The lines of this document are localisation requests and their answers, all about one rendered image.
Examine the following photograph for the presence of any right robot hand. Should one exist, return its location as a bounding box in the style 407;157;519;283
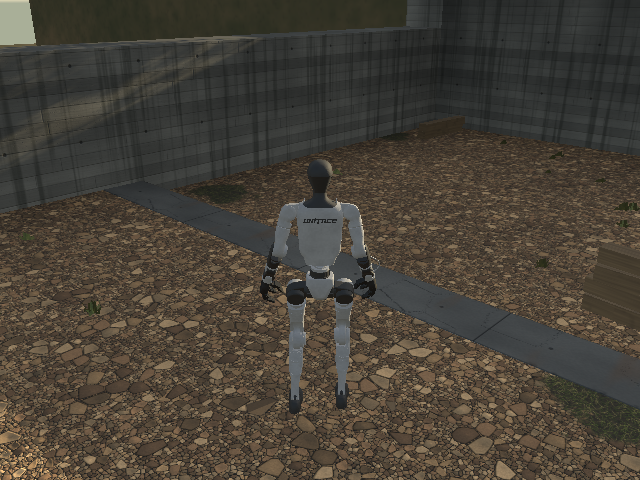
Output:
354;278;377;299

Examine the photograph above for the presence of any robot right forearm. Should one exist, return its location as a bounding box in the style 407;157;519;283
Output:
356;243;375;282

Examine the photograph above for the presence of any left robot upper arm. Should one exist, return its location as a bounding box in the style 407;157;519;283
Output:
272;203;299;258

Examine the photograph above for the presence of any left robot hand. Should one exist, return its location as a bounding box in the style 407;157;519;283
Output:
260;280;283;303

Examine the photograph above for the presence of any robot right shin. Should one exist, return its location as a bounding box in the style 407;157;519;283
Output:
335;327;350;395

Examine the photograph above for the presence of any right robot upper arm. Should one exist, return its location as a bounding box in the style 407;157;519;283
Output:
341;202;367;259

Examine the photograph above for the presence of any robot left forearm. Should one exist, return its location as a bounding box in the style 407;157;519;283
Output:
262;242;282;284

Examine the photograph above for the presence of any robot left thigh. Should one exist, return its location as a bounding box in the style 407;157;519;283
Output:
286;279;306;349

